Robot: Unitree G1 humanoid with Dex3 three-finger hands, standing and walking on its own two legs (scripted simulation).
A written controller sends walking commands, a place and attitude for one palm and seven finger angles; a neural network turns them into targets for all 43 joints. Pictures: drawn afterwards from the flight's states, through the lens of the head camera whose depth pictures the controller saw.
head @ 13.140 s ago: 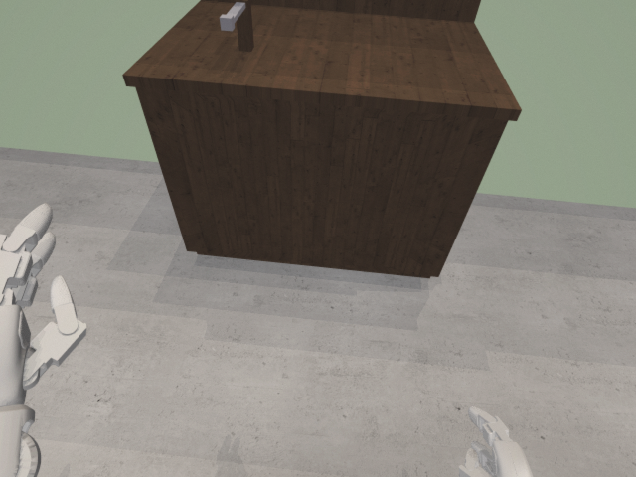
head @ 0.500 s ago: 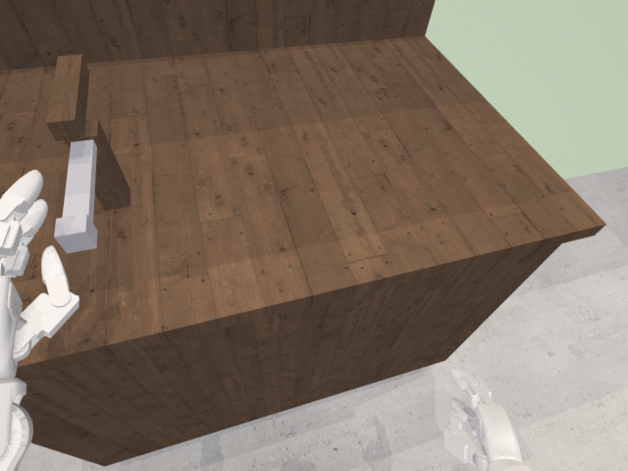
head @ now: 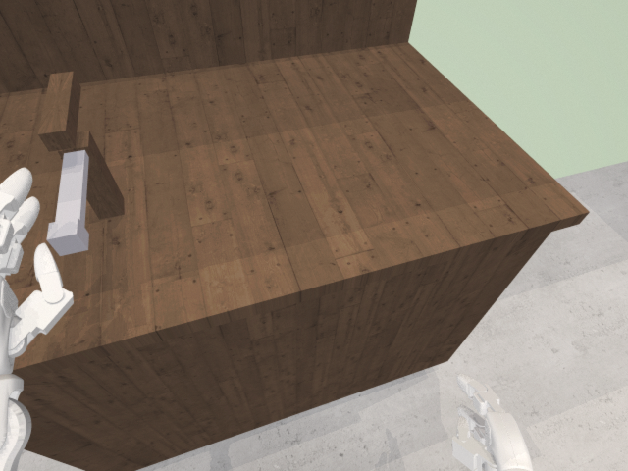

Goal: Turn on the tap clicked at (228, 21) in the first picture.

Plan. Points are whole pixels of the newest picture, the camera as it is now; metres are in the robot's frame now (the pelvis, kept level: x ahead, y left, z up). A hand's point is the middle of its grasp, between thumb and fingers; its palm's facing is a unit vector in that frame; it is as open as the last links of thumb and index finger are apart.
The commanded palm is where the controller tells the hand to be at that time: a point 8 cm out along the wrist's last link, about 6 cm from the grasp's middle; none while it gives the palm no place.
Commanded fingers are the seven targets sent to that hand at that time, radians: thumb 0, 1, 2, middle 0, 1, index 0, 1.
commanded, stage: come to a stop and stand still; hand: left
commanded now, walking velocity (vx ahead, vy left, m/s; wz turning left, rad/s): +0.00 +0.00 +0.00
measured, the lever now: (68, 236) +0.31 +0.29 +0.15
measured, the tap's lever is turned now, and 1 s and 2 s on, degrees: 0 0 0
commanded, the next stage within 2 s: look again from close up in 0.36 s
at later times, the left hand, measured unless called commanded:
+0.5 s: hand (54, 323) +0.21 +0.26 +0.16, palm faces +0.40 -0.85 -0.34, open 7.4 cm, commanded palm +0.15 +0.29 +0.18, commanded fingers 0.00 0.90 0.90 -0.20 -0.30 -0.20 -0.30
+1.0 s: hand (44, 309) +0.22 +0.27 +0.16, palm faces +0.44 -0.84 -0.33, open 7.4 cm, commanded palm +0.16 +0.29 +0.18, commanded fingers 0.00 0.90 0.90 -0.20 -0.30 -0.20 -0.30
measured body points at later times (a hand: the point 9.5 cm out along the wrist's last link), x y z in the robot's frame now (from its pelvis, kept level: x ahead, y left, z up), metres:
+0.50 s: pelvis -0.01 +0.00 +0.00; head +0.00 +0.03 +0.45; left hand +0.18 +0.30 +0.17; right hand +0.16 -0.22 -0.06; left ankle +0.02 +0.09 -0.74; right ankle +0.03 -0.14 -0.74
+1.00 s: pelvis +0.00 +0.01 +0.00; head +0.03 +0.04 +0.45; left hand +0.19 +0.31 +0.18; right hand +0.20 -0.20 -0.06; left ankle +0.02 +0.09 -0.74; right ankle +0.03 -0.14 -0.74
